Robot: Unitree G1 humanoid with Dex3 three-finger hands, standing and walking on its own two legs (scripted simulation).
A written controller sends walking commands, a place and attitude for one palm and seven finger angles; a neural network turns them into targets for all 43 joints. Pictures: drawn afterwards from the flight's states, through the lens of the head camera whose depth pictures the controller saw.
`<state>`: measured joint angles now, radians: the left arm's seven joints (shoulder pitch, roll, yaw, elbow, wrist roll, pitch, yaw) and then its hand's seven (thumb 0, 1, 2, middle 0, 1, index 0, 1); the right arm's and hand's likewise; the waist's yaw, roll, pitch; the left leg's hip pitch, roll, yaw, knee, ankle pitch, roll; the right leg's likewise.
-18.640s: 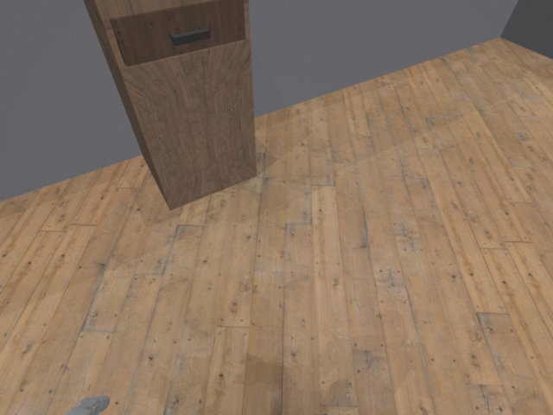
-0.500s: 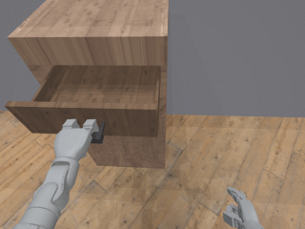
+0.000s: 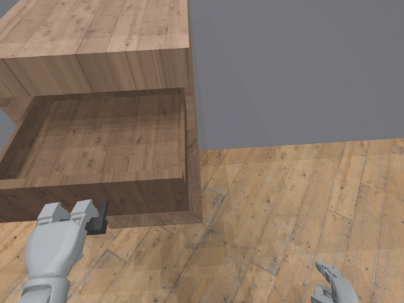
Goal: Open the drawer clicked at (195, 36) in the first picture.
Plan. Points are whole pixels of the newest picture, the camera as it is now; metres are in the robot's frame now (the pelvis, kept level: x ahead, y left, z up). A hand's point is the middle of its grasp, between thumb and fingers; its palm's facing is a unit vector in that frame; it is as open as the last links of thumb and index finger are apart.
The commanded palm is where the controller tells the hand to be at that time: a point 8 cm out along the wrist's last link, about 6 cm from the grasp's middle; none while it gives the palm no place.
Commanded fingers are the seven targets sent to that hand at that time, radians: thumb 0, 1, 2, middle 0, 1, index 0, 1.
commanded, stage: pull the drawer open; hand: left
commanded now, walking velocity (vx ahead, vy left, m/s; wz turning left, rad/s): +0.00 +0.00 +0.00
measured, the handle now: (74, 217) +0.27 +0.26 +0.03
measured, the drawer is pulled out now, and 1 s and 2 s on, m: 0.25 0.30 0.30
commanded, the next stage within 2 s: open the thumb to release the handle in 0.38 s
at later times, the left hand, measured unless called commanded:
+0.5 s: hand (66, 281) +0.16 +0.25 +0.01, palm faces -0.01 -0.08 -1.00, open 5.9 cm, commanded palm +0.14 +0.25 +0.06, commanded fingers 0.00 0.76 0.84 -0.39 -1.34 -0.39 -1.34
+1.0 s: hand (65, 279) +0.16 +0.25 +0.01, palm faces +0.02 -0.06 -1.00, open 12.5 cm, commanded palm +0.14 +0.25 +0.06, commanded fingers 0.00 -0.50 0.30 -0.30 -1.20 -0.30 -1.20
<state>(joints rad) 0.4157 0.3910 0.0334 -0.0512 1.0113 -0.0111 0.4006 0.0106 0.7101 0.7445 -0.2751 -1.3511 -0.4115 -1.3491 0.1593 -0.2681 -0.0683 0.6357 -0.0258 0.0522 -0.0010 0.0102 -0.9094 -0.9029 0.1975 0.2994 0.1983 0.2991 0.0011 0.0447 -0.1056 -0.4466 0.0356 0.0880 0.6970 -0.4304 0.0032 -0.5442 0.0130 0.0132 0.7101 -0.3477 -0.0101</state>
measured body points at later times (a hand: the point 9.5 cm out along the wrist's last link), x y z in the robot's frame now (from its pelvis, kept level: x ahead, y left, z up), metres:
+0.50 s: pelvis +0.01 +0.00 -0.01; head +0.04 -0.02 +0.44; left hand +0.16 +0.25 +0.07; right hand +0.23 -0.20 -0.10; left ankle -0.06 +0.11 -0.72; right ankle +0.00 -0.11 -0.72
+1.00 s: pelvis -0.02 -0.01 +0.00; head +0.01 -0.04 +0.45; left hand +0.16 +0.25 +0.07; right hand +0.20 -0.22 -0.11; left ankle -0.06 +0.11 -0.72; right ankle +0.00 -0.11 -0.72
